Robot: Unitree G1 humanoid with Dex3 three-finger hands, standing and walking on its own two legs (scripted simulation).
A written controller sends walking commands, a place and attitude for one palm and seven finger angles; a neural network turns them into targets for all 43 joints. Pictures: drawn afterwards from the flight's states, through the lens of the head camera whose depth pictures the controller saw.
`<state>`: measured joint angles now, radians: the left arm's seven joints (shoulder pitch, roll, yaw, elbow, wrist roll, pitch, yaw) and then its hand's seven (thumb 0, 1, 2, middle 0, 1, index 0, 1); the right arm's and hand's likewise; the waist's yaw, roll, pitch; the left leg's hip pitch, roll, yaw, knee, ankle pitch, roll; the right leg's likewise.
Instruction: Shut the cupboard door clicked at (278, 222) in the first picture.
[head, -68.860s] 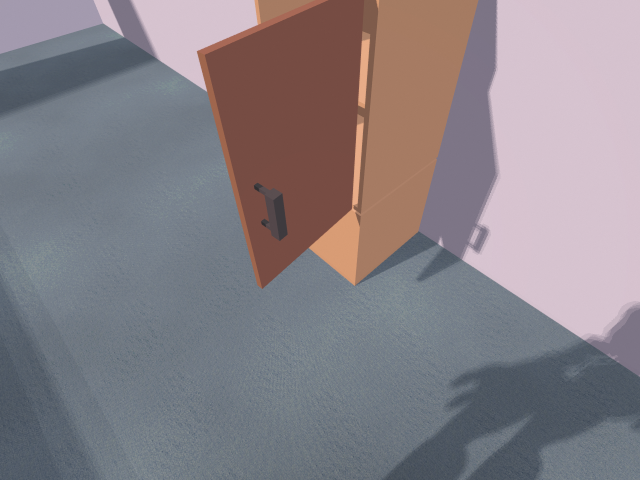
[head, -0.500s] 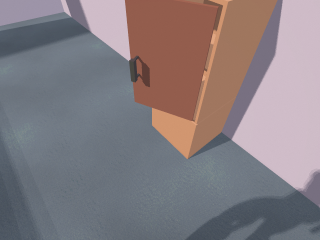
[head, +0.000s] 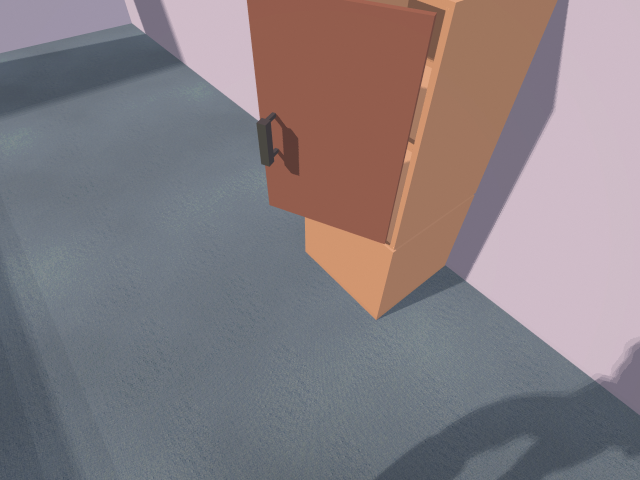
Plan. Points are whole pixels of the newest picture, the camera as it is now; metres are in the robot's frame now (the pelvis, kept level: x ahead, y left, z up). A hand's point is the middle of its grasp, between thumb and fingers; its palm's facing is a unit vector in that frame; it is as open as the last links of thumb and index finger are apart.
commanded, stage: walk to a spot facing it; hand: left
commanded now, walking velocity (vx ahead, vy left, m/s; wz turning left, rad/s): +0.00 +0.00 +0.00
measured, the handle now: (269, 138) +0.88 +0.18 -0.08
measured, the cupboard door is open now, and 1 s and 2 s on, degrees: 26 26 26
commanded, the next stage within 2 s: none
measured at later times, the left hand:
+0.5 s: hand out of the picture +0.00 +0.21 -0.20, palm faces +0.21 -0.95 -0.23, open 7.4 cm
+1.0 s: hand out of the picture -0.05 +0.17 -0.16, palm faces +0.48 -0.82 -0.31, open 7.4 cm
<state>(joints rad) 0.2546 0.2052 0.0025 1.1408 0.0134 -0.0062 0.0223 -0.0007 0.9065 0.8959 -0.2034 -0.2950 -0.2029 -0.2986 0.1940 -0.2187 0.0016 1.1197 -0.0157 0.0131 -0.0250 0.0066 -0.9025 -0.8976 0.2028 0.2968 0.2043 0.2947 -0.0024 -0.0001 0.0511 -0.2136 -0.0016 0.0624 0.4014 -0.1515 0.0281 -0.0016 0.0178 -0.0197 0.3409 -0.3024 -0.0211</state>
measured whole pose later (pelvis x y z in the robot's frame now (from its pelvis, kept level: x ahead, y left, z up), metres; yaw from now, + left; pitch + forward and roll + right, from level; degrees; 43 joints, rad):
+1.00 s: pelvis +0.00 -0.05 -0.01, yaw +32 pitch +0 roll +2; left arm 0.21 0.21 0.05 0.90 0.03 0.02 0.03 0.00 0.90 0.90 -0.20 -0.30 -0.20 -0.30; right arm 0.18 -0.27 -0.09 0.89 -0.03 0.09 0.03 0.01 -0.91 -0.90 0.20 0.30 0.20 0.29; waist -0.03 0.01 0.12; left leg -0.50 -0.01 0.02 0.99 -0.44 -0.04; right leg -0.22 -0.10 -0.12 0.57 -0.35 0.00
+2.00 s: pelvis +0.05 +0.08 -0.01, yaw +70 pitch +0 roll +0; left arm 0.27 0.22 0.08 0.96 0.04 0.01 -0.02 0.01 0.91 0.90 -0.20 -0.29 -0.20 -0.30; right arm 0.18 -0.20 -0.03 0.90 -0.03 -0.02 0.01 0.01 -0.90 -0.90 0.20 0.30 0.20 0.29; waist 0.02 -0.02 0.10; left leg -0.29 -0.03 0.10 0.56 -0.26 0.08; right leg -0.53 -0.16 -0.06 1.15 -0.34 0.04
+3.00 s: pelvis +0.14 +0.32 -0.01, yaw +76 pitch -1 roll -1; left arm 0.30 0.16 0.07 0.99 0.03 0.07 -0.02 0.00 0.91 0.90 -0.20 -0.29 -0.20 -0.30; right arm 0.05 -0.16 -0.01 0.92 -0.03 0.04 -0.01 0.01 -0.90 -0.90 0.21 0.30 0.21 0.30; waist 0.07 0.03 0.10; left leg -0.26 0.12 0.24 0.60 -0.31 0.03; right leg -0.35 -0.04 -0.10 0.82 -0.44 0.03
